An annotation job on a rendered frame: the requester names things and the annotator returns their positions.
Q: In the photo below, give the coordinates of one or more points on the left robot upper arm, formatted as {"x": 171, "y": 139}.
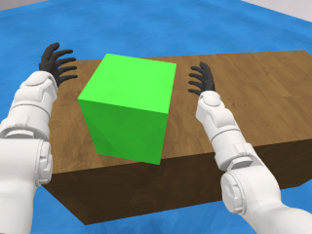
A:
{"x": 25, "y": 164}

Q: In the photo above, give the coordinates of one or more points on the robot left hand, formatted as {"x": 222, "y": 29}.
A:
{"x": 49, "y": 63}

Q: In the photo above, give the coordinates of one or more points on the carton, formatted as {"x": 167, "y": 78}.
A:
{"x": 126, "y": 106}

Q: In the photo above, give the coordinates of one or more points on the pedestal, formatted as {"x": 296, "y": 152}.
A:
{"x": 269, "y": 95}

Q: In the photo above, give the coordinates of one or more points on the robot right forearm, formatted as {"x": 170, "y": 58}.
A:
{"x": 231, "y": 150}

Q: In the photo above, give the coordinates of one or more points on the right robot upper arm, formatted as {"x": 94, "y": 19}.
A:
{"x": 252, "y": 193}

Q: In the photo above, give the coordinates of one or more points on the robot right hand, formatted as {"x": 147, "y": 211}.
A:
{"x": 207, "y": 79}

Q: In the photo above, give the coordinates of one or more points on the robot left forearm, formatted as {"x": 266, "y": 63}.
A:
{"x": 31, "y": 110}

